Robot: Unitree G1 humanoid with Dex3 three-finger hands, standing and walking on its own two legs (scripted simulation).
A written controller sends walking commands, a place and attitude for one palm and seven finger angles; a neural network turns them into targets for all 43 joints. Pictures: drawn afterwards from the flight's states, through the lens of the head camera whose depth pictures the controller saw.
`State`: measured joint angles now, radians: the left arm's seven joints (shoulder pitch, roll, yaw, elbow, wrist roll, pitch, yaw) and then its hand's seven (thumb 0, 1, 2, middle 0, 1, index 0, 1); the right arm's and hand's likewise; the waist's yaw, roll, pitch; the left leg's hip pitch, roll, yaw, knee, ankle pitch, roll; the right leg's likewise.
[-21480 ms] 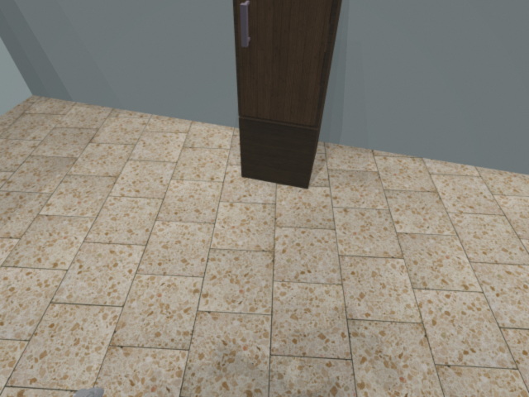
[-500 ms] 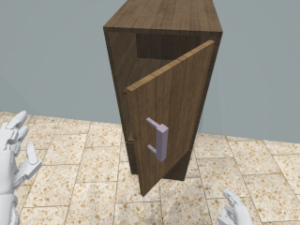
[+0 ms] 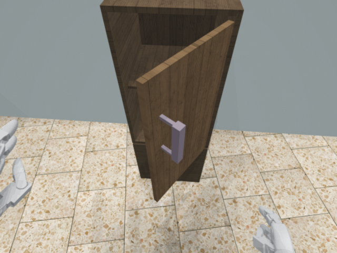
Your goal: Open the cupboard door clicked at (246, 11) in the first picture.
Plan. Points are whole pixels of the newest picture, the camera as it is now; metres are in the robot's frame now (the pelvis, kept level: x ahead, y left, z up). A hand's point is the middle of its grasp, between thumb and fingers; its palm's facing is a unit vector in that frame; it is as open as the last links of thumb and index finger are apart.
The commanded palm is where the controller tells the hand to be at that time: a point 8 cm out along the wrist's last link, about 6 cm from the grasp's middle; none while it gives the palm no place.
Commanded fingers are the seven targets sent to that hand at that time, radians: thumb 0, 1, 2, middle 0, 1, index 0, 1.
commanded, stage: step back with the hand held close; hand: left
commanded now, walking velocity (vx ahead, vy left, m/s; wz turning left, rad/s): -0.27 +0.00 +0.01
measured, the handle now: (171, 139) +0.37 +0.02 +0.06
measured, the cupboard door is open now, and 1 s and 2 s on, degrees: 54 54 54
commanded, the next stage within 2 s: stop stepping back and stand still in 0.90 s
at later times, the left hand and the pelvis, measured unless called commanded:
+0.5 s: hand out of the picture +0.13 +0.29 +0.16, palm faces +0.46 -0.76 -0.46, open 7.4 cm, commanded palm +0.05 +0.33 +0.18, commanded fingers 0.00 0.90 0.90 -0.20 -0.30 -0.20 -0.30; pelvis -0.07 +0.02 -0.01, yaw +2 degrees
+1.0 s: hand out of the picture +0.05 +0.25 +0.16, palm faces +0.34 -0.81 -0.49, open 7.4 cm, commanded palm -0.02 +0.29 +0.18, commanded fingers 0.00 0.90 0.90 -0.20 -0.30 -0.20 -0.30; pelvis -0.17 -0.01 +0.00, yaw -2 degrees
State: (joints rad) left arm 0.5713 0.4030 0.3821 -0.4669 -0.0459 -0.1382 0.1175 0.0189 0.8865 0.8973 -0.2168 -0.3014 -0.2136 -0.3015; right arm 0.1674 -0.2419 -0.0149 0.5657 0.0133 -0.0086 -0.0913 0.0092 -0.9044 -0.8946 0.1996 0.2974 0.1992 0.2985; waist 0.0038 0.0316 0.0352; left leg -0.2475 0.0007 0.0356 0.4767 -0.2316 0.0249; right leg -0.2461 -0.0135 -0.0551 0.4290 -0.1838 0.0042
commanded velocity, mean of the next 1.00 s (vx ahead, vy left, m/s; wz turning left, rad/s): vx -0.34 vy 0.00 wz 0.00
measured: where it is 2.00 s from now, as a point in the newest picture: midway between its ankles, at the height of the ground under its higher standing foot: outside the picture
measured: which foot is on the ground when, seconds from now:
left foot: down 0.00-0.74, up 0.76-0.88, down 0.90-1.00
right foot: down 0.00-0.40, up 0.42-0.68, down 0.70-1.00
